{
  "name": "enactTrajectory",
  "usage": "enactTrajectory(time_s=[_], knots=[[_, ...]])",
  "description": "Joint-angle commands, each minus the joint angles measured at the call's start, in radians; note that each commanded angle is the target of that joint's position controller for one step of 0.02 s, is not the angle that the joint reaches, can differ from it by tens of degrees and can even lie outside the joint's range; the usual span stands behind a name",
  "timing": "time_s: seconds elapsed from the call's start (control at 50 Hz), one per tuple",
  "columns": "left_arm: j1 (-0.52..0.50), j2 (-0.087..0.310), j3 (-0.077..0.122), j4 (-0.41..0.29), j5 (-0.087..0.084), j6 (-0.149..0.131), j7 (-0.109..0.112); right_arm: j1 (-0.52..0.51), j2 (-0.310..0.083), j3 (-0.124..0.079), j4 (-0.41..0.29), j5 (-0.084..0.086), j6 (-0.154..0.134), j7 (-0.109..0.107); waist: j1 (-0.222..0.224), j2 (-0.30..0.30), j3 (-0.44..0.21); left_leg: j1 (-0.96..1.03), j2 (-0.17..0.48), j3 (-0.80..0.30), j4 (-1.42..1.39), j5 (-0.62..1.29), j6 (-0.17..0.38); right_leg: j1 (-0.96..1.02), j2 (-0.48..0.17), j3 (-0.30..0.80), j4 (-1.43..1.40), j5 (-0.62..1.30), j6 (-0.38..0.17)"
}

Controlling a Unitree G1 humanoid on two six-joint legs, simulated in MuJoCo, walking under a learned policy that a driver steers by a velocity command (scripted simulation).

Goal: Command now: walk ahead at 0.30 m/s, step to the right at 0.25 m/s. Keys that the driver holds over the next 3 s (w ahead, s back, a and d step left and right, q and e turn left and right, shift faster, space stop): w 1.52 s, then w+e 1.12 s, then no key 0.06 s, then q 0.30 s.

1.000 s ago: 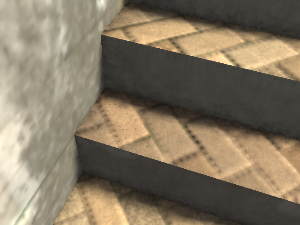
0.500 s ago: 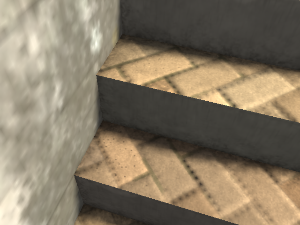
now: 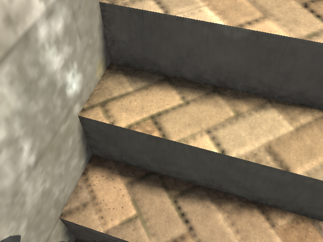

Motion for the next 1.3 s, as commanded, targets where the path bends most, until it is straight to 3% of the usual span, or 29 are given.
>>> enactTrajectory(time_s=[0.02,0.06,0.08,0.1,0.12,0.14,0.26,0.28,0.36,0.38,0.42,0.46,0.48,0.5,0.52,0.54,0.58,0.64,0.66,0.82,0.88,0.92,0.94,0.96,0.98,1.04,1.12,1.14,1.3], knots=[[-0.085,0.127,0.059,0.026,-0.02,-0.017,-0.043,-0.199,0.094,0.048,-0.26,0.016,-0.045,-0.007,0.035,-0.154,-0.135,-0.437,-0.165,-0.054,0.609,-0.163,-0.043,0.287,-0.176,0.581,-0.685,-0.28,-0.143],[-0.113,0.033,0.037,0.062,-0.008,-0.026,-0.056,-0.127,0.066,0.049,-0.23,0.042,-0.06,0.017,-0.014,-0.155,-0.095,-0.372,-0.202,-0.012,0.716,-0.042,-0.092,0.15,-0.159,0.448,-0.629,-0.089,-0.155],[-0.012,0.159,0.081,0.107,0.02,-0.065,-0.008,0.019,0.07,0.024,-0.185,-0.051,-0.008,0.001,-0.098,-0.17,-0.056,-0.413,-0.136,0.011,0.737,0.092,-0.075,0.166,-0.133,0.416,-0.73,-0.176,-0.147],[-0.03,0.16,0.084,0.106,0.015,-0.088,0.008,0.044,0.04,0.018,-0.173,-0.05,0.03,-0.013,-0.098,-0.119,-0.041,-0.422,-0.124,0.048,0.722,0.113,-0.094,0.168,-0.15,0.421,-0.772,-0.134,-0.159],[-0.06,0.142,0.075,0.084,0.019,-0.105,0.016,0.022,0.03,0.012,-0.165,-0.041,0.048,-0.028,-0.087,-0.112,-0.04,-0.433,-0.117,0.053,0.741,0.167,-0.108,0.156,-0.164,0.435,-0.787,-0.091,-0.184],[-0.104,0.0,0.015,0.055,-0.022,-0.086,-0.043,-0.071,-0.014,0.031,-0.205,0.078,0.015,-0.017,-0.017,-0.091,-0.081,-0.428,-0.202,0.043,0.741,0.109,-0.181,0.178,-0.209,0.464,-0.753,0.001,-0.191],[0.052,0.138,0.046,0.027,0.016,-0.081,-0.043,-0.131,0.015,0.055,-0.219,0.113,-0.012,-0.066,0.051,-0.136,-0.077,-0.53,-0.158,0.008,0.448,0.157,-0.199,0.47,-0.262,0.44,-0.802,0.07,-0.231],[0.155,0.284,0.106,0.047,0.023,-0.102,0.018,-0.138,0.004,0.031,-0.231,-0.019,0.026,-0.04,0.062,-0.139,0.023,-0.562,-0.059,0.115,0.35,0.104,-0.125,0.52,-0.235,0.463,-0.979,-0.071,-0.236],[0.145,0.184,0.087,0.05,0.009,-0.094,0.053,-0.058,-0.019,0.037,-0.185,0.049,0.059,-0.019,0.017,-0.149,-0.068,0.024,-0.006,0.369,-0.405,-0.194,-0.041,0.411,-0.113,0.236,-1.045,-0.02,-0.201],[0.127,0.183,0.089,0.05,0.039,-0.108,0.031,0.072,-0.024,0.022,-0.166,0.059,0.05,-0.036,-0.055,-0.226,-0.137,0.252,0.055,0.279,-0.43,-0.153,-0.011,0.365,-0.144,0.273,-0.981,0.102,-0.205],[0.109,0.141,0.082,0.073,0.013,-0.138,-0.029,0.301,-0.057,0.0,-0.056,0.044,0.053,-0.053,-0.179,0.088,-0.195,0.479,-0.003,0.253,-0.762,-0.054,-0.035,0.37,-0.024,0.088,-0.459,0.379,-0.131],[0.227,0.057,0.092,0.023,0.019,-0.156,-0.062,0.315,-0.079,0.005,-0.087,-0.008,0.048,-0.081,-0.068,0.204,-0.198,0.504,0.397,-0.613,-1.032,0.234,0.045,0.052,0.115,0.279,0.197,0.238,0.045],[0.255,0.121,0.112,0.033,0.037,-0.136,-0.055,0.226,-0.108,-0.014,-0.106,-0.006,0.039,-0.085,-0.03,0.131,-0.191,0.427,0.512,-0.888,-1.239,-0.42,0.157,-0.096,0.131,0.291,0.538,0.273,0.069],[0.158,0.104,0.111,-0.002,0.071,-0.132,-0.059,0.124,-0.101,-0.014,-0.1,0.013,0.029,-0.078,0.015,0.05,-0.027,0.341,0.458,-0.711,-1.248,-0.665,0.164,-0.236,0.106,0.259,0.702,0.382,0.079],[-0.185,0.13,0.067,-0.157,-0.104,-0.139,-0.095,-0.029,-0.019,0.033,-0.107,0.069,0.015,-0.058,0.033,-0.024,0.095,0.308,0.326,-0.441,-1.056,-0.304,0.081,-0.433,0.134,0.272,0.83,0.536,0.113],[-0.264,0.068,0.038,-0.167,-0.12,-0.16,-0.081,-0.002,0.018,0.045,-0.081,0.024,0.001,-0.06,-0.033,0.038,0.025,0.38,0.267,-0.235,-0.907,-0.026,0.109,-0.517,0.147,0.305,1.019,0.667,0.119],[-0.245,0.1,0.033,-0.195,-0.118,-0.186,-0.052,0.124,0.031,0.049,-0.015,-0.03,-0.002,-0.078,-0.056,0.103,-0.183,0.605,0.27,-0.144,-0.874,0.137,0.157,-0.63,0.147,0.28,1.374,0.674,0.13],[-0.29,0.113,0.01,-0.256,-0.127,-0.149,-0.015,0.126,0.001,0.059,0.026,0.001,-0.029,-0.044,-0.015,0.036,-0.075,0.421,0.239,0.033,-0.969,0.121,0.077,-0.645,0.079,0.244,1.348,0.586,0.118],[-0.064,0.004,0.01,-0.14,0.017,-0.079,-0.008,0.069,-0.005,0.058,0.021,0.009,-0.085,-0.036,0.104,-0.119,0.027,0.068,0.215,0.128,-0.979,0.066,0.016,-0.377,0.072,0.287,0.965,0.455,0.055],[-0.371,-0.117,-0.044,-0.181,-0.012,-0.014,-0.058,0.408,-0.011,0.003,0.158,0.009,-0.037,-0.096,-0.195,0.142,-0.094,0.699,0.285,0.155,-1.308,0.263,0.127,-0.387,-0.106,-0.047,0.243,-0.019,-0.073],[-0.128,-0.018,-0.003,-0.108,0.002,-0.049,-0.041,0.331,-0.037,0.017,0.103,0.031,-0.052,-0.058,-0.126,0.19,-0.323,0.415,0.287,0.235,-0.996,1.667,0.091,0.378,0.086,-0.116,0.067,-0.202,-0.106],[0.194,0.074,0.038,-0.062,-0.01,-0.032,-0.004,0.138,-0.252,-0.036,0.051,0.05,-0.098,-0.007,0.039,0.185,-0.584,0.292,0.284,0.202,-0.77,1.469,0.124,0.697,0.077,0.07,-0.094,-0.139,-0.094],[0.255,0.124,0.06,-0.027,0.002,-0.008,0.008,0.058,-0.245,-0.04,0.024,0.062,-0.114,0.008,0.08,0.12,-0.599,0.239,0.241,0.189,-0.728,1.172,0.13,0.762,0.119,0.058,-0.196,-0.102,-0.073],[0.185,0.256,0.108,-0.053,-0.02,0.005,0.022,-0.083,-0.149,-0.008,-0.028,0.099,-0.082,-0.031,0.222,-0.19,-0.38,-0.073,0.137,0.158,-0.412,0.532,0.135,0.695,-0.045,0.425,-0.538,-0.419,-0.168],[0.212,0.277,0.123,-0.049,0.045,0.015,0.047,-0.207,-0.033,-0.005,-0.118,0.002,-0.048,0.018,0.187,-0.328,-0.469,-0.239,-0.121,-0.069,0.19,0.022,0.091,0.56,-0.166,0.919,-0.9,-0.733,-0.223],[-0.112,0.229,0.11,0.008,-0.008,-0.045,0.029,-0.109,0.132,0.027,-0.237,-0.099,0.01,-0.005,-0.044,-0.151,-0.09,-0.526,-0.101,-0.128,0.688,-0.027,-0.005,0.227,-0.236,0.739,-0.89,-0.571,-0.16],[-0.092,0.133,0.077,0.14,0.013,-0.079,0.026,0.102,0.056,0.014,-0.14,-0.035,0.037,-0.025,-0.142,-0.086,-0.026,-0.426,-0.111,0.017,0.8,0.148,-0.097,0.055,-0.186,0.383,-0.811,-0.229,-0.168],[-0.178,0.008,0.021,0.083,-0.027,-0.065,-0.025,0.034,0.026,0.036,-0.172,0.083,0.007,-0.007,-0.085,-0.079,-0.063,-0.384,-0.193,0.009,0.788,0.119,-0.167,0.066,-0.222,0.395,-0.741,-0.034,-0.174],[-0.049,0.154,0.035,-0.009,-0.005,-0.069,-0.035,-0.054,-0.012,0.042,-0.197,0.108,0.012,-0.061,0.008,-0.157,-0.1,-0.425,-0.118,0.014,0.437,0.161,-0.214,0.369,-0.311,0.391,-0.804,-0.01,-0.216]])
Next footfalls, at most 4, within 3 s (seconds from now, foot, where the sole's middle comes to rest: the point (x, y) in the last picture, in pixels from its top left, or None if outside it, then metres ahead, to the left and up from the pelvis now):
0.44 left None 0.21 0.11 -0.64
0.94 right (237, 233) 0.36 -0.17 -0.42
1.50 left None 0.28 0.15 -0.45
1.76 right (177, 211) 0.42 0.00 -0.42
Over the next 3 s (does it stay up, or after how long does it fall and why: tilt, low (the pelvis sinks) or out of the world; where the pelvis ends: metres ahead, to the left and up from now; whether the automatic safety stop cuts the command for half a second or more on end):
stays up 0.52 -0.22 0.57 its command is cut before an obstacle from the start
